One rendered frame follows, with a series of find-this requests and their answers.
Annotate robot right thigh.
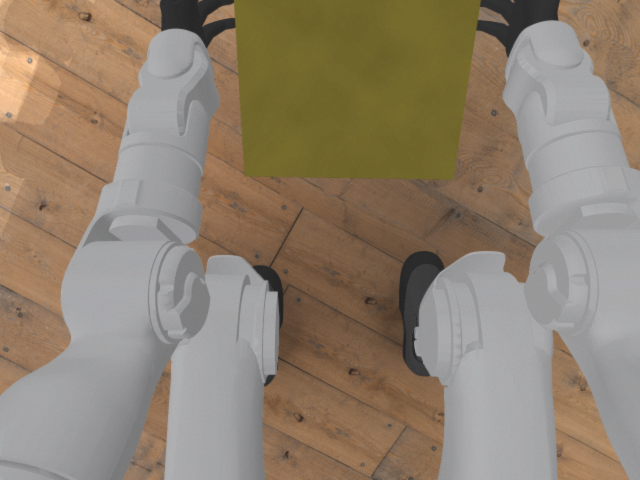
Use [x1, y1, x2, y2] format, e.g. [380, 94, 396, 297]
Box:
[422, 272, 558, 480]

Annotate right robot shin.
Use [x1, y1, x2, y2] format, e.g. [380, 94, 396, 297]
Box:
[414, 251, 553, 370]

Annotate carton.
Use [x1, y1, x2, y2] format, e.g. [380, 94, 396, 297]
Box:
[234, 0, 481, 180]

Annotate robot right hand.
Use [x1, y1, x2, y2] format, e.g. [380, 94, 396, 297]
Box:
[476, 0, 560, 57]

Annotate robot right forearm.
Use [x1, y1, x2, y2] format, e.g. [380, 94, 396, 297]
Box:
[502, 20, 640, 237]

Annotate left robot upper arm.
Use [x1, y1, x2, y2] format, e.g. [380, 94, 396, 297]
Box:
[0, 240, 210, 480]

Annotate robot left hand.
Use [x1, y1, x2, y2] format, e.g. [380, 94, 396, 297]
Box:
[160, 0, 236, 49]

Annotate right robot upper arm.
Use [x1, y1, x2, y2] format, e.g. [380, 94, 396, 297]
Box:
[524, 229, 640, 480]

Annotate robot left forearm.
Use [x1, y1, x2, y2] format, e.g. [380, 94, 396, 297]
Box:
[61, 29, 220, 327]

